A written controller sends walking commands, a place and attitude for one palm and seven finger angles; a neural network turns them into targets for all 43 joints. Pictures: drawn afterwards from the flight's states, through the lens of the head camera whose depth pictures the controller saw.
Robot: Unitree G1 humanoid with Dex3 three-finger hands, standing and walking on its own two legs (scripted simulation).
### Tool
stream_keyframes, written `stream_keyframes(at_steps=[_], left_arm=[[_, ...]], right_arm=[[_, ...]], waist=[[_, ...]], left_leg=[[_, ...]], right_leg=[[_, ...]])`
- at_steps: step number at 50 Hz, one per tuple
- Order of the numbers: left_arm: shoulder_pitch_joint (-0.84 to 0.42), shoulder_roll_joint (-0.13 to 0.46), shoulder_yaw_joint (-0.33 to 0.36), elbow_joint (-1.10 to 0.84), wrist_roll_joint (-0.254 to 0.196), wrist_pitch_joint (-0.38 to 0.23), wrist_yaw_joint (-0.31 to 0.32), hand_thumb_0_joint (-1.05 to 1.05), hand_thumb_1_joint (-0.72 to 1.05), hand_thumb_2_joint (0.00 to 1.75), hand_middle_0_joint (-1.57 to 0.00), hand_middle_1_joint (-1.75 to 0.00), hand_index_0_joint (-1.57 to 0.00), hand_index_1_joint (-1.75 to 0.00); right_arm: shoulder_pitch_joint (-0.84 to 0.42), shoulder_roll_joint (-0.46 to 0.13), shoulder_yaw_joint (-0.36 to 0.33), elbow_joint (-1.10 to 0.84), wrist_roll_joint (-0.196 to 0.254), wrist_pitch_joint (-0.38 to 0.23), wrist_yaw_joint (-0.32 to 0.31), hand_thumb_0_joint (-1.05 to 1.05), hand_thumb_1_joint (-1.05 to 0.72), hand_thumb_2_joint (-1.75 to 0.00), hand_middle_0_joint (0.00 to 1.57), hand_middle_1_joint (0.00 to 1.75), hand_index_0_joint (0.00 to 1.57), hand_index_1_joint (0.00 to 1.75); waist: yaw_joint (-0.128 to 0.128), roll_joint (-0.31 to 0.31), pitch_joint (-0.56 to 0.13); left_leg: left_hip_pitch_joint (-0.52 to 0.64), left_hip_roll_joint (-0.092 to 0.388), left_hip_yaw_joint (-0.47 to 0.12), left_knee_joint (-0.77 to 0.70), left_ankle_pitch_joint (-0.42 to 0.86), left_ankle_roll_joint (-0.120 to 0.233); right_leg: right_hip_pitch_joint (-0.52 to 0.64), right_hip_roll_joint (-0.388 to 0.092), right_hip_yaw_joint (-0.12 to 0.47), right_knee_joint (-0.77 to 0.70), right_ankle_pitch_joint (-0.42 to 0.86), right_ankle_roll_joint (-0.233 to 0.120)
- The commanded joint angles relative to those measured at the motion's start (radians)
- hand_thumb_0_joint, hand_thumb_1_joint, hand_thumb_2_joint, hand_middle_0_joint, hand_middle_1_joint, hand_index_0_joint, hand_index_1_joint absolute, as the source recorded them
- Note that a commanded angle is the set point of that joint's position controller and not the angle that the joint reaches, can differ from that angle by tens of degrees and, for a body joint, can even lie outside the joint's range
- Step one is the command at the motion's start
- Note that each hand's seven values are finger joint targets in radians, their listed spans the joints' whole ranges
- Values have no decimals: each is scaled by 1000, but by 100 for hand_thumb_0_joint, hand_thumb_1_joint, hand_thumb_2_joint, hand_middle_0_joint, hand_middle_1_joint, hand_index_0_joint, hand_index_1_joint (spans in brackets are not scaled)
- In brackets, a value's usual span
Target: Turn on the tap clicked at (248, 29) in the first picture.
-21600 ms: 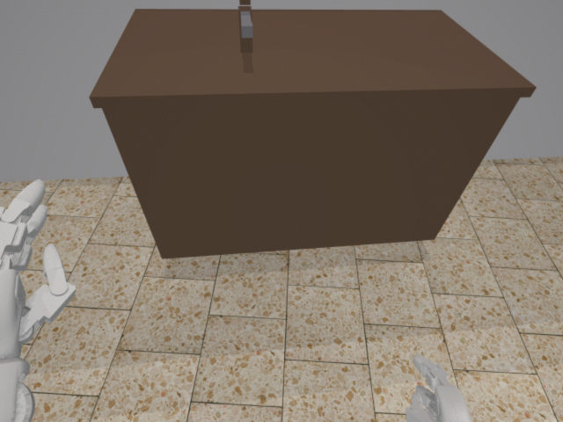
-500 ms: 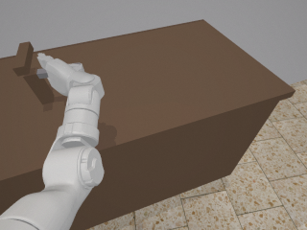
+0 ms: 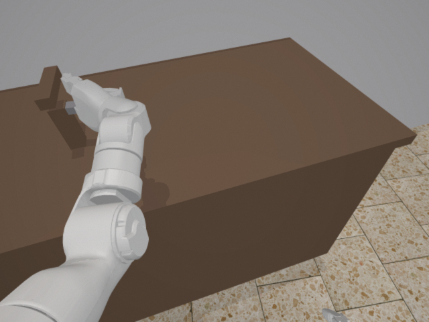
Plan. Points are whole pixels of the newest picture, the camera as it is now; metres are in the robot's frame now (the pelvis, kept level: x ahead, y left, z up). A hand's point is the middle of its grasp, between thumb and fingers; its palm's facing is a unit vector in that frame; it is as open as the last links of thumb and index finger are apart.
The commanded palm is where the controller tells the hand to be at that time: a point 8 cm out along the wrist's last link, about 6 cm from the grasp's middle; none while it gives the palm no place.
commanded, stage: lift the hand up off the lever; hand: left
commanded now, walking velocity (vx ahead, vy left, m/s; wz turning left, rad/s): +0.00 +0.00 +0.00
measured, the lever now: (118, 102) +0.53 +0.24 +0.15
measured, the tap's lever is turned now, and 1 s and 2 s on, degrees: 79 79 79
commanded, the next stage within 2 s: draw the hand back beside the body in 0.62 s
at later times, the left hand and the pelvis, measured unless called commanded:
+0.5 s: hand (116, 87) +0.46 +0.19 +0.23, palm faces +0.79 -0.61 -0.07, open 7.8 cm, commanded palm +0.40 +0.21 +0.23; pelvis +0.01 +0.00 +0.00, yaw +0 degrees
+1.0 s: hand (120, 116) +0.41 +0.18 +0.21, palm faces +0.37 -0.93 -0.02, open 7.8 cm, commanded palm +0.35 +0.22 +0.22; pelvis +0.02 +0.00 +0.01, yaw -3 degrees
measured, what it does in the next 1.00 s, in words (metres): stands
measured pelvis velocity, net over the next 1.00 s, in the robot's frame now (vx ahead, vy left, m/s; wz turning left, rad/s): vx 0.02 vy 0.00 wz -0.06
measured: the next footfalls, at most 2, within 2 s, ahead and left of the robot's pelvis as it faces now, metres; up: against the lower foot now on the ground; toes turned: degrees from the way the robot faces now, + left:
none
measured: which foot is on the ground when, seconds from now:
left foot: down 0.00-1.00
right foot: down 0.00-1.00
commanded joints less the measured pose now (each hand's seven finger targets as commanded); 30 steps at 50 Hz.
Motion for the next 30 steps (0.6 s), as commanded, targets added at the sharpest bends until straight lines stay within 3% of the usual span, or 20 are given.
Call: stream_keyframes(at_steps=[1, 4, 8, 9, 10, 13, 15, 16, 18, 19, 20, 23, 25, 27, 29, 30], left_arm=[[-493, 188, -72, -253, 41, -49, -1, 0, 90, 90, -15, -15, -15, -15], [-480, 157, -94, -286, 23, -38, -10, 0, 90, 90, -15, -15, -15, -15], [-485, 132, -116, -347, 7, -24, -19, 0, 90, 90, -15, -15, -15, -15], [-492, 136, -112, -351, 4, -18, -17, 0, 90, 90, -15, -15, -15, -15], [-483, 172, -83, -347, 5, -16, -15, 0, 90, 90, -15, -15, -15, -15], [-502, 153, -103, -344, 12, -3, -13, 0, 90, 90, -15, -15, -15, -15], [-491, 171, -86, -350, 16, 1, -10, 0, 90, 90, -15, -15, -15, -15], [-511, 150, -109, -346, 15, 4, -10, 0, 90, 90, -15, -15, -15, -15], [-528, 166, -100, -332, 19, 8, -7, 0, 90, 90, -15, -15, -15, -15], [-520, 160, -99, -348, 15, 9, -6, 0, 90, 90, -15, -15, -15, -15], [-480, 201, -60, -345, 11, 8, -8, 0, 90, 90, -15, -15, -15, -15], [-466, 114, -125, -318, 9, 26, -16, 0, 90, 90, -15, -15, -15, -15], [-443, 143, -99, -295, 2, 33, -20, 0, 90, 90, -15, -15, -15, -15], [-502, 121, -122, -287, 0, 33, -19, 0, 90, 90, -15, -15, -15, -15], [-528, 152, -99, -281, 6, 29, -10, 0, 90, 90, -15, -15, -15, -15], [-526, 187, -74, -290, 11, 21, -7, 0, 90, 90, -15, -15, -15, -15]], right_arm=[[-29, -113, -36, -110, 12, -26, -11, 0, -90, -90, 20, 30, 20, 30], [-38, -110, -35, -114, 17, -30, -11, 0, -90, -90, 20, 30, 20, 30], [-62, -106, -32, -117, 23, -35, -14, 0, -90, -90, 20, 30, 20, 30], [-68, -106, -32, -113, 24, -35, -15, 0, -90, -90, 20, 30, 20, 30], [-74, -110, -31, -110, 24, -32, -18, 0, -90, -90, 20, 30, 20, 30], [-82, -107, -28, -107, 23, -30, -17, 0, -90, -90, 20, 30, 20, 30], [-93, -110, -30, -108, 23, -29, -18, 0, -90, -90, 20, 30, 20, 30], [-92, -107, -26, -106, 23, -31, -17, 0, -90, -90, 20, 30, 20, 30], [-86, -109, -26, -102, 22, -29, -17, 0, -90, -90, 20, 30, 20, 30], [-86, -107, -26, -108, 22, -30, -16, 0, -90, -90, 20, 30, 20, 30], [-90, -111, -30, -111, 23, -25, -18, 0, -90, -90, 20, 30, 20, 30], [-95, -104, -25, -110, 27, -25, -12, 0, -90, -90, 20, 30, 20, 30], [-101, -111, -25, -110, 31, -23, -15, 0, -90, -90, 20, 30, 20, 30], [-101, -107, -20, -104, 32, -26, -16, 0, -90, -90, 20, 30, 20, 30], [-94, -108, -21, -101, 28, -25, -17, 0, -90, -90, 20, 30, 20, 30], [-100, -110, -24, -101, 28, -22, -20, 0, -90, -90, 20, 30, 20, 30]], waist=[[4, -94, -333], [1, -111, -320], [11, -83, -312], [10, -84, -301], [25, -89, -304], [17, -101, -295], [28, -87, -303], [18, -83, -293], [18, -99, -302], [23, -93, -317], [38, -105, -331], [20, -112, -286], [28, -113, -269], [12, -123, -249], [17, -124, -268], [27, -95, -287]], left_leg=[[75, -49, 100, -22, 292, 56], [85, -49, 102, -28, 289, 56], [105, -49, 100, -39, 299, 53], [107, -50, 103, -38, 295, 54], [104, -50, 95, -44, 297, 52], [99, -49, 101, -46, 298, 51], [110, -48, 98, -47, 305, 51], [110, -48, 100, -47, 298, 51], [105, -48, 99, -49, 297, 50], [115, -48, 105, -47, 317, 50], [114, -49, 97, -50, 325, 50], [113, -46, 105, -53, 319, 48], [109, -48, 99, -62, 300, 49], [102, -49, 100, -64, 273, 51], [95, -52, 99, -60, 269, 53], [102, -52, 97, -61, 273, 52]], right_leg=[[227, 0, -22, -58, 322, 14], [231, 1, -24, -69, 316, 17], [237, 3, -26, -76, 307, 11], [234, 2, -24, -83, 302, 12], [246, 3, -28, -80, 300, 10], [242, 2, -28, -84, 296, 10], [243, 5, -30, -82, 294, 7], [231, 3, -28, -84, 288, 8], [239, 3, -27, -85, 289, 8], [252, 2, -25, -81, 318, 9], [271, 4, -30, -76, 321, 8], [244, 7, -33, -85, 313, 9], [240, 6, -33, -92, 289, 9], [216, 4, -29, -103, 258, 12], [224, 2, -23, -103, 260, 13], [231, 1, -22, -98, 263, 11]])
